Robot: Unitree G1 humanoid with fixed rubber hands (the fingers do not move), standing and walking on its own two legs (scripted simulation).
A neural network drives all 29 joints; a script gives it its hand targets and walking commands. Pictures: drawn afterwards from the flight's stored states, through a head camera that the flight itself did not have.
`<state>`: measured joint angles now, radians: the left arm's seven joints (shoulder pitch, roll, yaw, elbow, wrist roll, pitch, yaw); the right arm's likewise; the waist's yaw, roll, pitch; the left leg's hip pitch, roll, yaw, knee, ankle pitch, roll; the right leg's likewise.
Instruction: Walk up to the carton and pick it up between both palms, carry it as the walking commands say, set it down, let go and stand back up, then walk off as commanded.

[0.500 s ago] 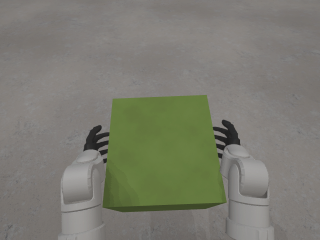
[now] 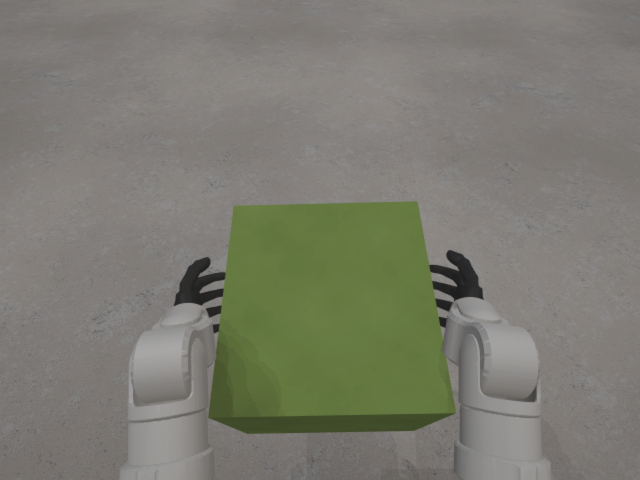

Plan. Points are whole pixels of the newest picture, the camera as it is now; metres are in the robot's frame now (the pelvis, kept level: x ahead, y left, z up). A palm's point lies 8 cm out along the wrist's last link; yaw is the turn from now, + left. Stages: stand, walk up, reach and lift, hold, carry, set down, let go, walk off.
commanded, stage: carry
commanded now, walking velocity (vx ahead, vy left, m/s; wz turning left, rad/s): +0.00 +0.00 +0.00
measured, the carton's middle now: (328, 323) +0.31 -0.01 +0.00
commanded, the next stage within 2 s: none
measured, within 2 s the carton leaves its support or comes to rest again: neither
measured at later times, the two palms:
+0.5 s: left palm (173, 384) +0.20 +0.15 +0.09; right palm (482, 353) +0.22 -0.16 +0.10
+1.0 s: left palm (191, 370) +0.22 +0.14 +0.09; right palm (487, 344) +0.23 -0.17 +0.09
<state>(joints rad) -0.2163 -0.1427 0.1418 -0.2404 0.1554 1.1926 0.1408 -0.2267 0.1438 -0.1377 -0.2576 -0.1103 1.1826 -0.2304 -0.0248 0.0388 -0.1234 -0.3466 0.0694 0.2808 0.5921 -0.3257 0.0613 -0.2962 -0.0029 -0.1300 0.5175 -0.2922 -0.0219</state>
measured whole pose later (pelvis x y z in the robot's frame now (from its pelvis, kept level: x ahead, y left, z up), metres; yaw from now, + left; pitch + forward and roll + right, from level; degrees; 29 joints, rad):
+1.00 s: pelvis -0.05 -0.03 +0.00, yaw +2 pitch +2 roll +0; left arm -0.24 -0.14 0.16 -0.14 0.15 1.18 0.17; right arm -0.26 0.15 -0.17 -0.12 -0.14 1.15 -0.21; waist -0.01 0.00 -0.13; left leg -0.35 0.07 0.23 0.53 -0.22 0.05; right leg -0.31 0.01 -0.17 0.51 -0.24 -0.07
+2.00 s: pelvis -0.05 -0.04 +0.00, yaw +2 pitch +2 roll +0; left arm -0.19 -0.14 0.17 -0.03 0.20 0.99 0.09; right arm -0.21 0.14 -0.17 -0.02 -0.19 0.98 -0.10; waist -0.01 0.00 -0.12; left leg -0.35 0.09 0.21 0.52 -0.21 0.03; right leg -0.30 0.03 -0.18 0.49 -0.24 -0.10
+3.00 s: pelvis -0.04 -0.03 +0.00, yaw +2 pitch +2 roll +0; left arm -0.16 -0.13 0.18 0.08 0.20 0.79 0.07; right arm -0.18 0.14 -0.17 0.10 -0.20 0.76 -0.07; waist 0.00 0.00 -0.11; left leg -0.32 0.07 0.21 0.52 -0.22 0.04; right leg -0.28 0.02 -0.18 0.49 -0.25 -0.08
